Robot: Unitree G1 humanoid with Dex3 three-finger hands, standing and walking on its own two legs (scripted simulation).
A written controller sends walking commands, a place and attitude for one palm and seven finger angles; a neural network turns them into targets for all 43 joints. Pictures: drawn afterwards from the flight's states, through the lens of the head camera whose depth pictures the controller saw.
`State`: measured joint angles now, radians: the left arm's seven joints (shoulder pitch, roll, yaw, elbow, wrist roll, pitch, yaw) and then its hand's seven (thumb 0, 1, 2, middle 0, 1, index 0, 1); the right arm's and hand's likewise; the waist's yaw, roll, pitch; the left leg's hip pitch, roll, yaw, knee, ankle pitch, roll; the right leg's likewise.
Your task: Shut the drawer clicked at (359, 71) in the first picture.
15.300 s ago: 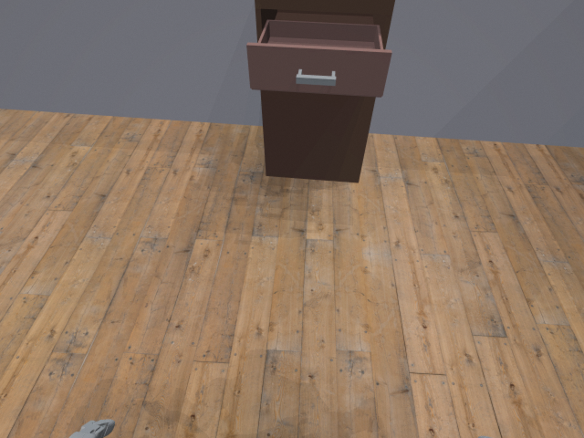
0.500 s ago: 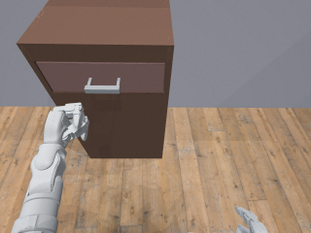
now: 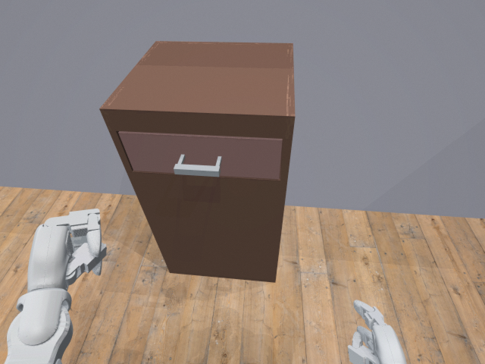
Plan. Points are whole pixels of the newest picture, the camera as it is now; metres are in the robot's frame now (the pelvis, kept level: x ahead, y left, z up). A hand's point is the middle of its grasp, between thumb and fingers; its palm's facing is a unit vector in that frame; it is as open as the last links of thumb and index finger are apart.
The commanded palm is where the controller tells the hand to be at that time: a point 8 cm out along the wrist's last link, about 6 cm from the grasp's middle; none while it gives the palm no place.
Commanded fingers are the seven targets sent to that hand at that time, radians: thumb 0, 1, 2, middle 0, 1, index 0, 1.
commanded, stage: draw the hand back to the body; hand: left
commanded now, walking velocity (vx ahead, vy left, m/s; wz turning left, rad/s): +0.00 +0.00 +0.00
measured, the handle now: (198, 164) +0.60 +0.20 -0.05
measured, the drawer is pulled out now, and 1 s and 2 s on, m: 0.00 0.00 0.00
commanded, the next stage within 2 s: step back with the hand held close in 0.36 s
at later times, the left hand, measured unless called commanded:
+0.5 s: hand (61, 276) +0.17 +0.24 +0.16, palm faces +0.42 -0.82 -0.39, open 3.2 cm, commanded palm +0.12 +0.28 +0.17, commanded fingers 0.00 0.90 0.90 -1.40 -1.60 -1.40 -1.60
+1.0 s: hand (30, 312) +0.13 +0.25 +0.16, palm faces +0.36 -0.78 -0.51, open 3.2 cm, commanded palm +0.07 +0.29 +0.17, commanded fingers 0.00 0.90 0.90 -1.40 -1.60 -1.40 -1.60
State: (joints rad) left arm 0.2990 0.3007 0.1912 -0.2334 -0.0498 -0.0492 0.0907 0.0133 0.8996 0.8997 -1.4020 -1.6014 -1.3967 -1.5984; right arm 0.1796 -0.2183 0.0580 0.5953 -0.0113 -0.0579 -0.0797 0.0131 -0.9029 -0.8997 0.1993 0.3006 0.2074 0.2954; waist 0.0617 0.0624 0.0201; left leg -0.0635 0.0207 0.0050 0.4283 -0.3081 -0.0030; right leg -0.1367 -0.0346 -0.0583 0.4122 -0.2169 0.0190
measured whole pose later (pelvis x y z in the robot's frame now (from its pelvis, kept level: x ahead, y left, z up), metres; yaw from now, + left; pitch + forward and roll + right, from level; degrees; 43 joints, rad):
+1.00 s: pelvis -0.06 +0.01 -0.01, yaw +0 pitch -1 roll +0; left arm 0.60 0.38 0.37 -0.52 -0.01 -0.22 0.13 0.01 0.89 0.90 -1.41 -1.60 -1.40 -1.60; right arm 0.19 -0.22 -0.01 0.56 -0.01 -0.03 -0.09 0.01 -0.90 -0.90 0.20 0.30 0.21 0.30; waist 0.01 0.02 0.04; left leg -0.26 -0.02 0.03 0.52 -0.25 0.02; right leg -0.33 -0.07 -0.03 0.48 -0.14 0.04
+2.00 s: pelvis -0.20 -0.01 -0.01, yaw +0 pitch +1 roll -3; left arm 0.66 0.45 0.37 -0.61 -0.04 -0.30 0.11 0.01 0.89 0.90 -1.41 -1.60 -1.40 -1.60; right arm 0.18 -0.19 -0.01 0.61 -0.01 -0.08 -0.07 0.01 -0.90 -0.90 0.20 0.30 0.21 0.30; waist -0.03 0.02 -0.02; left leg -0.45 0.04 -0.01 0.54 -0.13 0.00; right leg -0.20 0.09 0.04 0.49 -0.31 -0.02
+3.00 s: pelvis -0.28 +0.00 -0.02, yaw +2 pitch -1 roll +1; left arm 0.23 0.30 0.08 0.50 0.04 0.03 0.02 0.00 0.91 0.90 -1.29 -1.50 -1.29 -1.49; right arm 0.14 -0.30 -0.01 0.83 -0.03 -0.04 -0.01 0.01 -0.90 -0.90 0.20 0.30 0.21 0.30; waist -0.02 0.03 0.00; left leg -0.35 -0.06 -0.02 0.59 -0.22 0.03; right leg -0.30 0.01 0.00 0.65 -0.34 -0.03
